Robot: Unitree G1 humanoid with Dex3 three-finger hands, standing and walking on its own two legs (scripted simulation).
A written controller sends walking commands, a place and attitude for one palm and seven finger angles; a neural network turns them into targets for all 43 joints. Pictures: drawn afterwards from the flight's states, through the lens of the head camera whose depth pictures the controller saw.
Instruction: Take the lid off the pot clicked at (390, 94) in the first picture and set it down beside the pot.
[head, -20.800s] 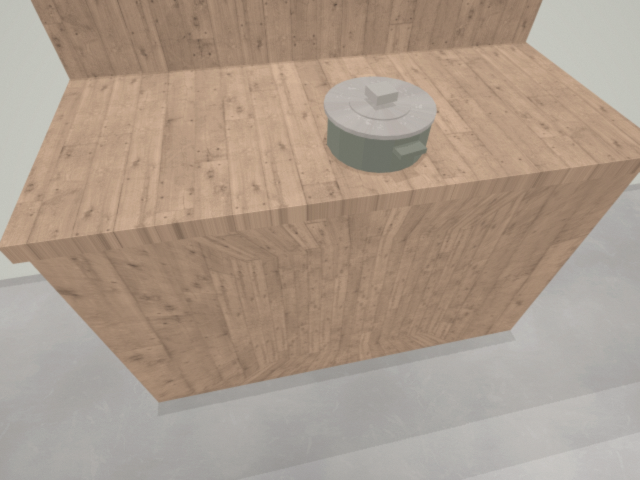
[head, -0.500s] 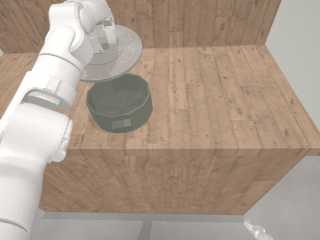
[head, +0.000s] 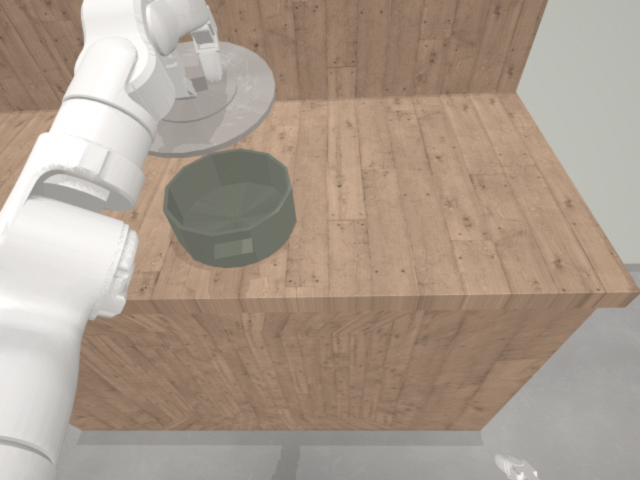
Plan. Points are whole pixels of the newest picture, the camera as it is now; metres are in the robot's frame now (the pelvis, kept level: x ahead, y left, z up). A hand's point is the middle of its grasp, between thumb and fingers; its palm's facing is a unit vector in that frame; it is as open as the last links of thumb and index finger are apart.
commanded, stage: move the lid sideways beside the pot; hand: left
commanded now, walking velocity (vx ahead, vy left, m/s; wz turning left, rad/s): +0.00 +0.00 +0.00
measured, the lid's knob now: (185, 75) +0.51 +0.14 +0.27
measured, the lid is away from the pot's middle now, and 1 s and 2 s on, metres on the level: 0.01 0.15 0.26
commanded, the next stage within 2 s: lower the lid onto the table in 1.92 s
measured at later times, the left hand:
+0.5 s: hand (109, 83) +0.47 +0.21 +0.28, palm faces -0.21 -0.04 -0.98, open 6.5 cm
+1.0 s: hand (52, 90) +0.46 +0.27 +0.28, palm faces -0.21 -0.04 -0.98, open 6.5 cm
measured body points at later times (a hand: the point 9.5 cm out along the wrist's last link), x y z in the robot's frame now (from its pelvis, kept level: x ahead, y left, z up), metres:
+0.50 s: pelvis +0.00 +0.00 +0.00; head +0.03 -0.01 +0.45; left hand +0.47 +0.21 +0.34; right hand +0.11 -0.26 -0.12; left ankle +0.03 +0.09 -0.74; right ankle -0.03 -0.13 -0.74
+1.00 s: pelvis +0.00 +0.02 +0.00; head +0.04 +0.01 +0.45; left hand +0.47 +0.27 +0.33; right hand +0.08 -0.25 -0.13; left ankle +0.03 +0.09 -0.74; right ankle -0.03 -0.12 -0.74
